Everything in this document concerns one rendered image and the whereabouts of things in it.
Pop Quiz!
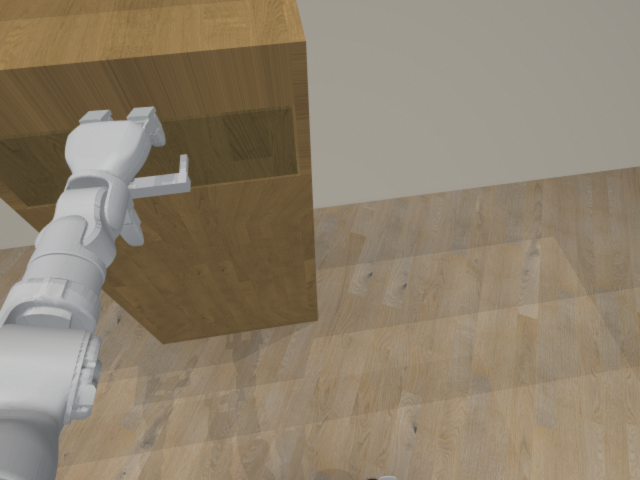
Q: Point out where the cabinet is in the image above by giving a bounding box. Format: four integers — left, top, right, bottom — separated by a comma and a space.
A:
0, 0, 318, 344

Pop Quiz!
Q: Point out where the robot left upper arm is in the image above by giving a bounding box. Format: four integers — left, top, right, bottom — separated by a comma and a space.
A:
0, 324, 102, 480

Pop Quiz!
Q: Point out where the robot left hand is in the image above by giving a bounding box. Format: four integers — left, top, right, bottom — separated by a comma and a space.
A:
65, 106, 166, 246

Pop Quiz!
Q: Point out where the handle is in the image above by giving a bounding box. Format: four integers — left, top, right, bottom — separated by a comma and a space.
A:
128, 154, 191, 199

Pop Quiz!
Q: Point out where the drawer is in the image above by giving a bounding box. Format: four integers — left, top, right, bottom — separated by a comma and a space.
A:
0, 105, 298, 207

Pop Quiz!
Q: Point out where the left robot forearm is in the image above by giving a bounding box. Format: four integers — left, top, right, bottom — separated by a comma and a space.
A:
0, 170, 130, 335

